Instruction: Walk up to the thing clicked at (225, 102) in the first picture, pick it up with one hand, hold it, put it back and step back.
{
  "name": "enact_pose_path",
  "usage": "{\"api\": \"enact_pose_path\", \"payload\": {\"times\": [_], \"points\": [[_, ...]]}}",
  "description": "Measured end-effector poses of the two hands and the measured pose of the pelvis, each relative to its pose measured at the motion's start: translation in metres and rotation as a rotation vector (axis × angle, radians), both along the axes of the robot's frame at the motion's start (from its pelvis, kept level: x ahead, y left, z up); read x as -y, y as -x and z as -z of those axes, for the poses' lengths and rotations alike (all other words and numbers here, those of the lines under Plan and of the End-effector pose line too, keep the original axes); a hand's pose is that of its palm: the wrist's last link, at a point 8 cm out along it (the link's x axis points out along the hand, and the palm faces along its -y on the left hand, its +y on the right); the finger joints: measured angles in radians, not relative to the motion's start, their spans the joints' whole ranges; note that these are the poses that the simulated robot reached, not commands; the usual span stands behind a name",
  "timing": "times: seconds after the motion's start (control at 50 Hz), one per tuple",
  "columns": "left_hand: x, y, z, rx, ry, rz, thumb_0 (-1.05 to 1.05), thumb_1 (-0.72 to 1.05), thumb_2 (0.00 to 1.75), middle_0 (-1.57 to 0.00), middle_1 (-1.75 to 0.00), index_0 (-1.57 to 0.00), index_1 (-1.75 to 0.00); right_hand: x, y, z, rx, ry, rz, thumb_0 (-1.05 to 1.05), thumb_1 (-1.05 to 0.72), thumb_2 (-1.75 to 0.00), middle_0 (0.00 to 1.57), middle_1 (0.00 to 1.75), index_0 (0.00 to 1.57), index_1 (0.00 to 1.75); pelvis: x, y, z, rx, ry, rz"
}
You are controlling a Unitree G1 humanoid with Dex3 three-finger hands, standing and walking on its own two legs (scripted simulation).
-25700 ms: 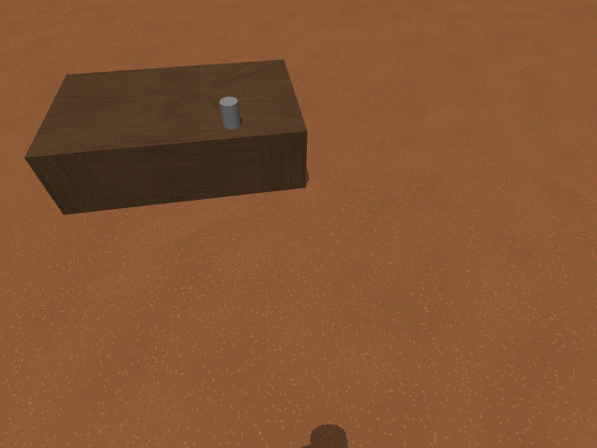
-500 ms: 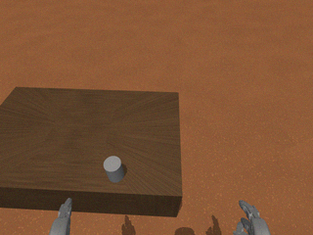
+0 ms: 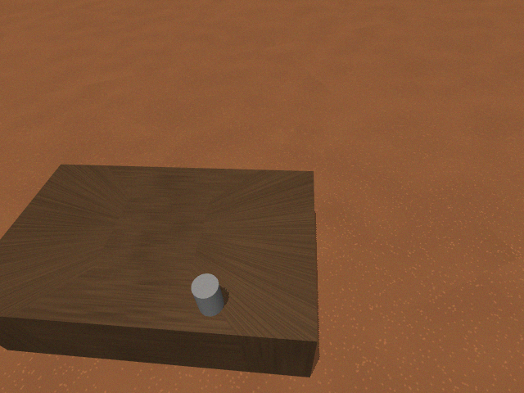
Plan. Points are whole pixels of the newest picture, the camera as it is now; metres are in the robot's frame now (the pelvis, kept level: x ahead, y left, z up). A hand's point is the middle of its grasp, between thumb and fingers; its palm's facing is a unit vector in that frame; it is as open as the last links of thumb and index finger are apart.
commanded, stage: home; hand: left
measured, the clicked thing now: (208, 295) +0.49 +0.18 -0.38
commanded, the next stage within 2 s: stand in 1.02 s
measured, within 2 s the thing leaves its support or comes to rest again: neither
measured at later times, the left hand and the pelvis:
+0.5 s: hand out of the picture +0.04 +0.24 -0.14, palm faces -0.01 -0.92 -0.39, open 17.6 cm; pelvis -0.01 -0.01 +0.01, yaw +0 degrees
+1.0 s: hand out of the picture +0.06 +0.24 -0.14, palm faces -0.01 -0.93 -0.38, open 17.6 cm; pelvis +0.00 -0.01 +0.01, yaw +0 degrees
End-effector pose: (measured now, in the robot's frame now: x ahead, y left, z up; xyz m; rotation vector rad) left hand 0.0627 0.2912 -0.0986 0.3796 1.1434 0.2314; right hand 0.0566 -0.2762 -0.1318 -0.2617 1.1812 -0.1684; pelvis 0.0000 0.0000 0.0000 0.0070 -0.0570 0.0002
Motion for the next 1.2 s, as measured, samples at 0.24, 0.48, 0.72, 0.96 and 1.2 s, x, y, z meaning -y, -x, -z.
{"api": "enact_pose_path", "payload": {"times": [0.24,0.48,0.72,0.96,1.2], "points": [[0.008,0.02,0.002,-0.068,0.02,-0.031,-0.01,-0.58,0.02,-0.05,-0.04,-0.05,-0.04,0.007,0.006,-0.002,-0.029,-0.003,-0.013,0.01,-0.9,-0.9,0.2,0.3,0.2,0.3,0.007,0.006,-0.007,0.021,0.001,-0.005],[0.006,0.027,0.001,-0.105,0.018,-0.054,0.0,-0.57,0.03,-0.05,-0.05,-0.05,-0.05,0.02,0.018,-0.004,-0.078,0.018,-0.016,0.01,-0.9,-0.9,0.2,0.3,0.2,0.3,0.011,0.01,-0.009,0.019,0.002,-0.006],[0.007,0.019,0.001,-0.107,0.026,-0.052,0.0,-0.57,0.03,-0.05,-0.05,-0.05,-0.05,0.023,0.018,-0.005,-0.089,0.023,-0.014,0.01,-0.9,-0.9,0.2,0.3,0.2,0.3,0.012,0.008,-0.01,0.013,0.002,-0.001],[0.007,0.007,0.0,-0.097,0.033,-0.048,0.0,-0.57,0.03,-0.05,-0.05,-0.05,-0.05,0.024,0.009,-0.007,-0.081,0.025,-0.016,0.01,-0.9,-0.9,0.2,0.3,0.2,0.3,0.012,0.004,-0.011,0.007,0.001,0.002],[0.006,-0.002,0.0,-0.104,0.036,-0.049,0.0,-0.54,0.06,-0.07,-0.07,-0.07,-0.07,0.028,0.0,-0.01,-0.09,0.034,-0.013,0.01,-0.9,-0.9,0.2,0.3,0.2,0.3,0.012,-0.003,-0.012,-0.007,0.002,0.003]]}}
